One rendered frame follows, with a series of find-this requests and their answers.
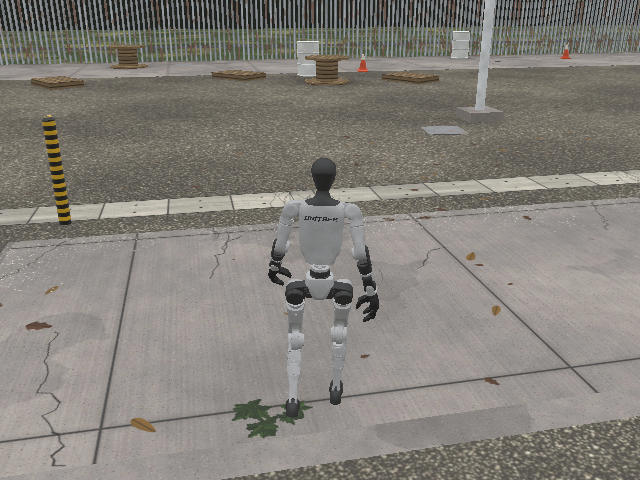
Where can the right robot foot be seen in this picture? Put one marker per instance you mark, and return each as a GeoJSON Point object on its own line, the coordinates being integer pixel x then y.
{"type": "Point", "coordinates": [335, 396]}

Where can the left robot forearm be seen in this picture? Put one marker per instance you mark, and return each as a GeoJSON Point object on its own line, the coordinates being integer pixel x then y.
{"type": "Point", "coordinates": [276, 258]}

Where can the right robot forearm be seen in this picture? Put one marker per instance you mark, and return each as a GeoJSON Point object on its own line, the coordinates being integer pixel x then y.
{"type": "Point", "coordinates": [366, 274]}

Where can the left robot upper arm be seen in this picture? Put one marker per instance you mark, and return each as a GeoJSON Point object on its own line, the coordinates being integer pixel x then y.
{"type": "Point", "coordinates": [290, 210]}

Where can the robot right hand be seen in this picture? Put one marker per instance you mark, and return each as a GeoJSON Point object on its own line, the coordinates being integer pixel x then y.
{"type": "Point", "coordinates": [373, 307]}

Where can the robot left hand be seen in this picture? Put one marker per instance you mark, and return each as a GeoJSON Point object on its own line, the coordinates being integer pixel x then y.
{"type": "Point", "coordinates": [275, 279]}

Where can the right robot upper arm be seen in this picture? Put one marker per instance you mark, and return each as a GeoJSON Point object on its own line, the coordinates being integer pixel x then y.
{"type": "Point", "coordinates": [353, 213]}

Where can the humanoid robot torso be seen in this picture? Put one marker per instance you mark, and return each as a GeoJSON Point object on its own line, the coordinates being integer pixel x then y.
{"type": "Point", "coordinates": [320, 239]}

